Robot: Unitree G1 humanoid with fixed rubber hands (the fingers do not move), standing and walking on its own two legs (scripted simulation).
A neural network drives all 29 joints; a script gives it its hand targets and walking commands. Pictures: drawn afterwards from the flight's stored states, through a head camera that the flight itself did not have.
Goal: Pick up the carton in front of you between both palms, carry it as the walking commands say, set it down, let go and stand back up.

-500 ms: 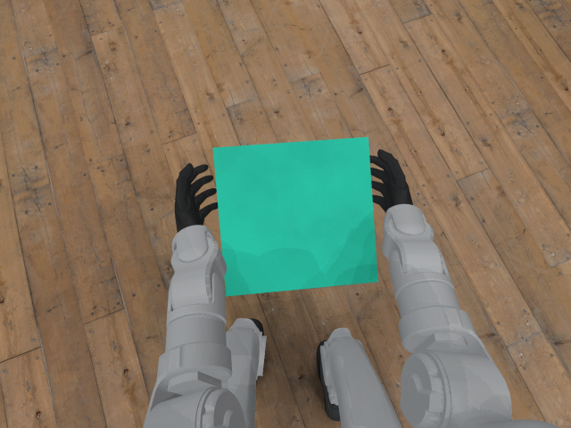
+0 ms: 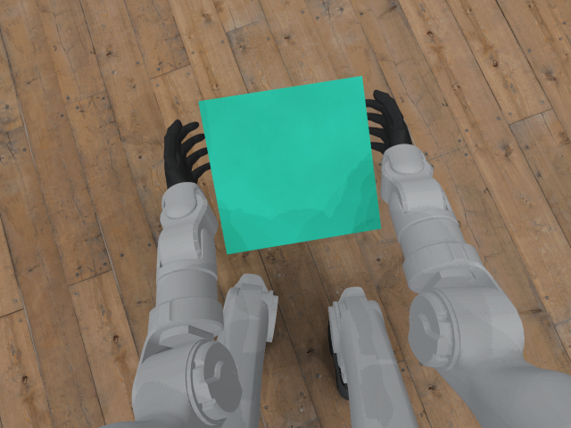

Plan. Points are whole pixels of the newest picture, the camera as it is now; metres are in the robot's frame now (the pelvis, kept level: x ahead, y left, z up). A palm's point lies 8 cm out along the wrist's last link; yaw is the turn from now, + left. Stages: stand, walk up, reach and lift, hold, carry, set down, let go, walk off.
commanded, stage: set down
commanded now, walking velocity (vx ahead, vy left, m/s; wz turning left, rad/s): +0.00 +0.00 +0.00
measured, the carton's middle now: (287, 168) +0.47 +0.05 -0.20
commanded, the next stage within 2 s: none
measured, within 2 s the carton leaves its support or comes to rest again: rests again in 1.48 s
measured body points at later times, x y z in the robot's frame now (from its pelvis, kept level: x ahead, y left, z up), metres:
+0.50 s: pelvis -0.03 +0.00 -0.11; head +0.31 +0.00 +0.19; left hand +0.44 +0.20 -0.25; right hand +0.53 -0.09 -0.26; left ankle +0.11 +0.14 -0.50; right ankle +0.06 -0.11 -0.50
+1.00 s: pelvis -0.02 -0.01 -0.14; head +0.33 -0.03 +0.13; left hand +0.45 +0.21 -0.29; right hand +0.55 -0.07 -0.31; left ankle +0.11 +0.14 -0.50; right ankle +0.06 -0.11 -0.50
